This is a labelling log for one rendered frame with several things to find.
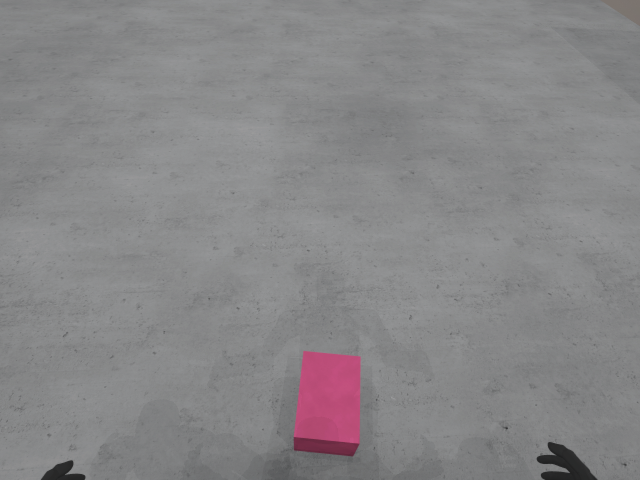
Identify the right robot hand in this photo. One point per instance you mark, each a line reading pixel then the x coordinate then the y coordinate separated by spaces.
pixel 567 459

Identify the carton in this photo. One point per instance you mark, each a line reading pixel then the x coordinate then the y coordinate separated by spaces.
pixel 328 409

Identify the left robot hand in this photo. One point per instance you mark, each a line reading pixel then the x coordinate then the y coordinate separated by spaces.
pixel 59 471

